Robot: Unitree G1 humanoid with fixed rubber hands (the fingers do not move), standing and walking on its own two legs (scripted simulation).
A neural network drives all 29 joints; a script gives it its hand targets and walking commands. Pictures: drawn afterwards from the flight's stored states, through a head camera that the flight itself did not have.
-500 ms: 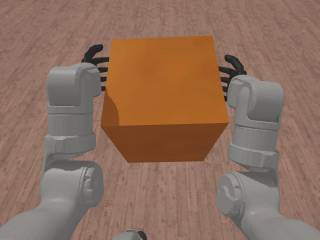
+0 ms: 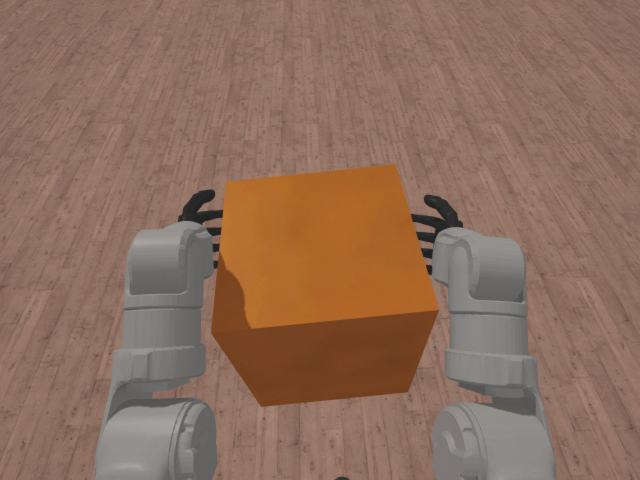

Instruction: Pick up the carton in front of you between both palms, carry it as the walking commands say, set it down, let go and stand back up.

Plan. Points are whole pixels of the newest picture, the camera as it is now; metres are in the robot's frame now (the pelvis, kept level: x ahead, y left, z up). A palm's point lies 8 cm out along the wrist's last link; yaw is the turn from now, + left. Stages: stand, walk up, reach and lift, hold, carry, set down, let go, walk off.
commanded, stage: carry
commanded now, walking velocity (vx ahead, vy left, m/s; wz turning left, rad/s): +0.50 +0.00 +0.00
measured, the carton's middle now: (323, 294) +0.35 -0.01 +0.02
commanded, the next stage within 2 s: none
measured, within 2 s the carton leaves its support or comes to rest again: neither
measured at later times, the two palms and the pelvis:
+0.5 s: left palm (199, 135) +0.58 +0.18 +0.10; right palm (391, 138) +0.58 -0.11 +0.11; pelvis +0.31 +0.03 +0.01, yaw -2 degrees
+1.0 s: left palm (236, 68) +0.79 +0.15 +0.10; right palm (391, 74) +0.80 -0.14 +0.09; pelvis +0.52 +0.00 +0.01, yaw +1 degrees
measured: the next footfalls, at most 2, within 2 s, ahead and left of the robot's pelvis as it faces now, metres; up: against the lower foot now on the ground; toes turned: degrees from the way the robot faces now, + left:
left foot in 0.42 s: +0.45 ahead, +0.13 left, +0.00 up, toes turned +8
right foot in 0.80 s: +0.61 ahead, -0.09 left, +0.00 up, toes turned -12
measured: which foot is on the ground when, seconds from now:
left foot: up 0.00-0.40, down 0.42-1.00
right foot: down 0.00-0.44, up 0.46-0.78, down 0.80-1.00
